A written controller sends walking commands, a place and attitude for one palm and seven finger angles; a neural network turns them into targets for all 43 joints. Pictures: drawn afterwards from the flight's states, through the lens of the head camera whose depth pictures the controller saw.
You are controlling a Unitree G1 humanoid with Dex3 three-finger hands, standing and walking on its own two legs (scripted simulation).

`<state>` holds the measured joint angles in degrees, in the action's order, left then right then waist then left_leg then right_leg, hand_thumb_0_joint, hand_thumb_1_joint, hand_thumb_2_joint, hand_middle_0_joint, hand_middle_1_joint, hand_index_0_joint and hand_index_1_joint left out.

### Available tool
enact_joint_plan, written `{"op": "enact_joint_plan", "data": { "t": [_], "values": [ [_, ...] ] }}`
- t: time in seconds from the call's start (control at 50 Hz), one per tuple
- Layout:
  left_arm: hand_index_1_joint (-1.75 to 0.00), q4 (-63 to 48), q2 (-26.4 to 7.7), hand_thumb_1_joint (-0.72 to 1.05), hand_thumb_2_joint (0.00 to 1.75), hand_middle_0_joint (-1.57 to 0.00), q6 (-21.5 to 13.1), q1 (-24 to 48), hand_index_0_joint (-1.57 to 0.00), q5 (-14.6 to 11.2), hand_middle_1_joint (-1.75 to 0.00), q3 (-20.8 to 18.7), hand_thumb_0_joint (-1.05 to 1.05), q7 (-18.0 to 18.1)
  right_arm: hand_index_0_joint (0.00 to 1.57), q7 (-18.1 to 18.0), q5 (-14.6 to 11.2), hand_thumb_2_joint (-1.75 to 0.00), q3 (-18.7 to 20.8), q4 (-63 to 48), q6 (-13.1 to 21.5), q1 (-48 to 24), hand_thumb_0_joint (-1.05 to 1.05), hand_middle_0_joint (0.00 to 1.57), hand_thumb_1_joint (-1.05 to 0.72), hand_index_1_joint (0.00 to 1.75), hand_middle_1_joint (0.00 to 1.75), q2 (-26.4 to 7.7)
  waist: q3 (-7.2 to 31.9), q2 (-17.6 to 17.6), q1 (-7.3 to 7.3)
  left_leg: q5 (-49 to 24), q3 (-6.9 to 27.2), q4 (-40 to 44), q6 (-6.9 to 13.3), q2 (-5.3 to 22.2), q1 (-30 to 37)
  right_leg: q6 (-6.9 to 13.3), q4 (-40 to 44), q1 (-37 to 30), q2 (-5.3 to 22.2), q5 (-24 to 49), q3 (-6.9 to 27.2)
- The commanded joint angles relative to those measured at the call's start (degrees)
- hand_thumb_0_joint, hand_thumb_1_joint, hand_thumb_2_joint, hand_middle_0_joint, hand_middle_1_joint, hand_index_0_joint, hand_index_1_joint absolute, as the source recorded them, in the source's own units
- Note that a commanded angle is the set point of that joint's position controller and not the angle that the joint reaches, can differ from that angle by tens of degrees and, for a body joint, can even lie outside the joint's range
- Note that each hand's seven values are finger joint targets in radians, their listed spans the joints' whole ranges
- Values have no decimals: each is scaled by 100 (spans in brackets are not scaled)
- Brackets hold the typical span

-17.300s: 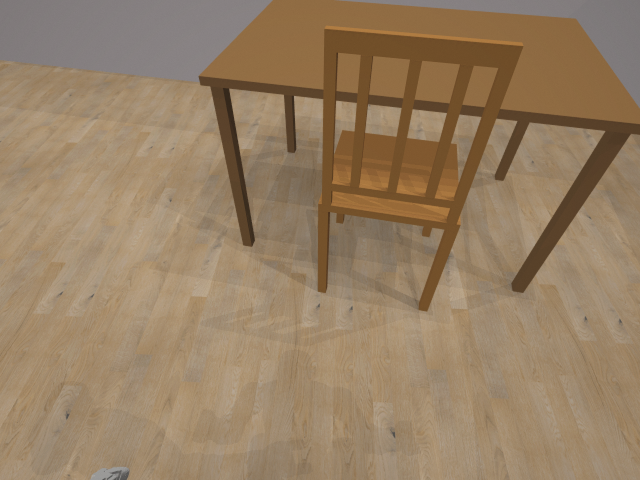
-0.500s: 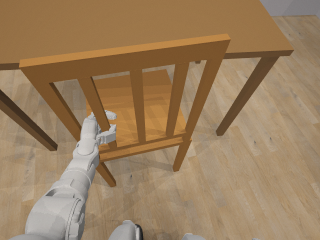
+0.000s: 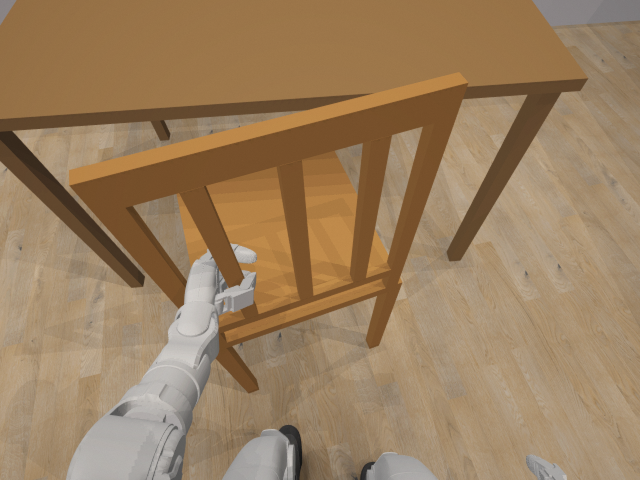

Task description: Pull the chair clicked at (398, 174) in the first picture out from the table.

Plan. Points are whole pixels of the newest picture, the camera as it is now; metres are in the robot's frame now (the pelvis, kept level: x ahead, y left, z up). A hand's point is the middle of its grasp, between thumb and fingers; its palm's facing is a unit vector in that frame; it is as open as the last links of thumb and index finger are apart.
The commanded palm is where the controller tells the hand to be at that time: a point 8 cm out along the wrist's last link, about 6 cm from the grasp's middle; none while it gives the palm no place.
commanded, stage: step backward, pulling the chair out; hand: left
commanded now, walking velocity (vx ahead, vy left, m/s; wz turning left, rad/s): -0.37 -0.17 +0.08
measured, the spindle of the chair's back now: (299, 243) +0.43 +0.03 -0.03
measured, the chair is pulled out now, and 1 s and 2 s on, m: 0.17 0.24 0.34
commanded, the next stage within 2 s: none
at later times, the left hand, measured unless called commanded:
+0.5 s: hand (234, 309) +0.34 +0.12 -0.06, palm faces +0.06 -0.98 -0.18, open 5.7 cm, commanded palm +0.34 +0.18 -0.06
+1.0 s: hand (232, 341) +0.29 +0.12 -0.06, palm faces +0.07 -0.98 -0.19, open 5.7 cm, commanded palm +0.29 +0.17 -0.06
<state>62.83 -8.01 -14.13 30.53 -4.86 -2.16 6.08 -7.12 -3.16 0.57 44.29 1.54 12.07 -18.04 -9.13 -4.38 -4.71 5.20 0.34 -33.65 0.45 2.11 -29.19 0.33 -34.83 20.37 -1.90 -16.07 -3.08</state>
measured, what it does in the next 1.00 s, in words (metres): steps on the spot: left foot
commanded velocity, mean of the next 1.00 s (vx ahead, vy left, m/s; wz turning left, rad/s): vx -0.38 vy -0.05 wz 0.08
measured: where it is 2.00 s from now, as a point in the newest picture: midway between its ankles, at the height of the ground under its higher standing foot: outside the picture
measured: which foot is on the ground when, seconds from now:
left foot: down 0.00-0.34, up 0.36-0.52, down 0.54-1.00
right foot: down 0.00-1.00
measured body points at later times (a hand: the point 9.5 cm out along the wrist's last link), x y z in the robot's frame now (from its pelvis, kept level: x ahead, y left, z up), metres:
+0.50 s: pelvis -0.02 -0.01 +0.00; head +0.06 -0.03 +0.44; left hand +0.33 +0.17 -0.04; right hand +0.06 -0.27 -0.14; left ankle -0.01 +0.13 -0.70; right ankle +0.02 -0.12 -0.72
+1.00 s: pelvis -0.10 -0.02 -0.01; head +0.00 -0.04 +0.43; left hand +0.28 +0.17 -0.04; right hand -0.01 -0.27 -0.15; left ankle -0.03 +0.14 -0.72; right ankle +0.02 -0.12 -0.72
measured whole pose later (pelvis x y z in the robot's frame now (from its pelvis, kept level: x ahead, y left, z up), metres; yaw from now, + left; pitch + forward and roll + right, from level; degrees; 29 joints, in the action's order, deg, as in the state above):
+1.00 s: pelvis -0.10 -0.02 -0.01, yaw +0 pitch +3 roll +0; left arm 60.2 -11.9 -12.7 32.8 -3.9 -5.7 5.8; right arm -5.7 -2.2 -0.2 43.0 3.6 11.1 -12.8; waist -10.3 -1.0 -4.3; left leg 19.0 3.1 -40.9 -2.5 2.0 -29.0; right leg 2.1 -35.7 31.4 1.0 -7.6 -3.8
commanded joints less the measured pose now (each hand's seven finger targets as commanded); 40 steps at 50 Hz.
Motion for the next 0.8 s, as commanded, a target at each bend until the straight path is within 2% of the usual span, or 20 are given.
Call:
{"op": "enact_joint_plan", "data": {
  "t": [0.0,0.04,0.08,0.16,0.18,0.24,0.28,0.3,0.32,0.34,0.38,0.42,0.46,0.5,0.52,0.56,0.58,0.6,0.68,0.78],
  "values": [
    [-145,-1172,-1316,90,90,-50,-420,2164,-50,167,-145,104,0,28,20,-79,-11,-90,172,-554,299,77,0,20,-90,30,30,-563,2426,245,125,497,1032,682,302,725,1878,-78,466,135,537,-269,467],
    [-145,-1379,-1132,90,90,-50,-465,2216,-50,162,-145,188,0,22,20,-109,69,-90,141,-605,350,-42,0,20,-90,30,30,-531,2455,-482,184,1372,1743,1332,474,1128,1721,27,-243,253,313,-845,408],
    [-145,-1416,-1241,90,90,-50,-420,2139,-50,199,-145,86,0,50,20,-134,136,-90,130,-586,368,-130,0,20,-90,30,30,-523,2382,-821,259,1716,2189,1617,596,1431,1744,107,-635,388,287,-1091,470],
    [-145,-1483,-1285,90,90,-50,-429,2110,-50,276,-145,65,0,60,20,-108,205,-90,109,-503,491,108,0,20,-90,30,30,-451,2695,-967,189,711,1750,1106,613,1429,2228,106,-308,176,312,-943,476],
    [-145,-1438,-1448,90,90,-50,-408,2040,-50,268,-145,-65,0,49,20,-124,198,-90,103,-473,507,166,0,20,-90,30,30,-482,2719,-736,199,543,1715,1012,596,1399,2079,92,-87,-66,282,-772,441],
    [-145,-1424,-1475,90,90,-50,-392,2192,-50,274,-145,-53,0,0,20,-108,128,-90,126,-497,570,85,0,20,-90,30,30,-452,2499,-429,181,1038,1148,638,388,1030,1382,141,559,-535,439,-351,571],
    [-145,-1328,-1832,90,90,-50,-383,2139,-50,307,-145,-257,0,16,20,-137,92,-90,157,-554,609,41,0,20,-90,30,30,-454,2265,453,173,1826,752,-9,119,502,874,378,1126,-385,1045,-843,1284],
    [-145,-1261,-1873,90,90,-50,-363,2110,-50,335,-145,-247,0,54,20,-121,63,-90,155,-541,583,19,0,20,-90,30,30,-389,2194,895,146,1993,416,-844,-112,148,1013,622,1596,136,1644,-1450,1904],
    [-145,-1192,-1788,90,90,-50,-291,2089,-50,329,-145,-147,0,96,20,-95,55,-90,146,-450,536,-79,0,20,-90,30,30,-353,2219,1079,226,1781,244,-1848,-267,-65,1255,827,1993,535,2192,-1916,2149],
    [-145,-1214,-1673,90,90,-50,-257,2068,-50,343,-145,-119,0,122,20,-80,95,-90,126,-454,517,-261,0,20,-90,30,30,-330,2167,999,336,1915,410,-2502,-280,-92,934,953,1964,356,2324,-1299,2127],
    [-145,-1322,-1760,90,90,-50,-255,1834,-50,364,-145,-291,0,123,20,-58,180,-90,41,-396,540,-294,0,20,-90,30,30,-323,2363,663,393,2035,607,-2422,-245,-163,326,1020,1360,-563,2353,1061,1834],
    [-145,-1378,-1736,90,90,-50,-212,1790,-50,379,-145,-336,0,132,20,-59,154,-90,-21,-301,561,-188,0,20,-90,30,30,-292,2409,759,357,2039,669,-1337,-233,-42,333,762,737,-1240,2151,2920,1299],
    [-145,-1374,-1585,90,90,-50,-175,1757,-50,342,-145,-266,0,124,20,-93,138,-90,3,-197,545,0,0,20,-90,30,30,-383,2610,983,308,1203,540,4,-242,34,597,490,254,-1728,1910,3795,1014],
    [-145,-1506,-1514,90,90,-50,-141,1785,-50,313,-145,-193,0,118,20,-118,135,-90,100,-226,495,103,0,20,-90,30,30,-573,2804,597,312,-1716,852,745,-14,587,1465,43,-164,-1287,1332,3389,517],
    [-145,-1600,-1351,90,90,-50,-187,1923,-50,327,-145,-116,0,81,20,-84,142,-90,164,-312,448,182,0,20,-90,30,30,-597,2927,360,331,-2848,1085,330,154,852,1806,-78,-172,-979,999,3072,432],
    [-145,-1594,-1109,90,90,-50,-228,2104,-50,350,-145,17,0,15,20,-27,119,-90,215,-326,379,353,0,20,-90,30,30,-491,3189,525,228,-3155,873,-96,115,851,2124,-25,104,-1039,922,3301,471],
    [-145,-1740,-1146,90,90,-50,-250,2292,-50,357,-145,62,0,-6,20,-52,164,-90,198,-332,349,297,0,20,-90,30,30,-493,3352,176,188,-3253,859,-34,71,822,2078,-14,-1,-1242,1004,3605,462],
    [-145,-1724,-1049,90,90,-50,-250,2456,-50,379,-145,192,0,-29,20,-44,146,-90,214,-374,315,206,0,20,-90,30,30,-456,3237,-30,180,-2916,918,46,-6,840,1819,43,-62,-1205,1015,3139,453],
    [-145,-1437,-1340,90,90,-50,-315,2362,-50,394,-145,-83,0,-8,20,-59,107,-90,300,-362,274,321,0,20,-90,30,30,-477,3524,-128,147,-2923,814,-73,-47,838,1975,89,86,-1164,948,3273,453],
    [-145,-1410,-1493,90,90,-50,-301,2086,-50,392,-145,-244,0,-31,20,3,127,-90,310,-589,249,162,0,20,-90,30,30,-446,3259,-541,202,-1498,953,273,78,919,1054,87,-65,-1249,745,1912,422]
  ]
}}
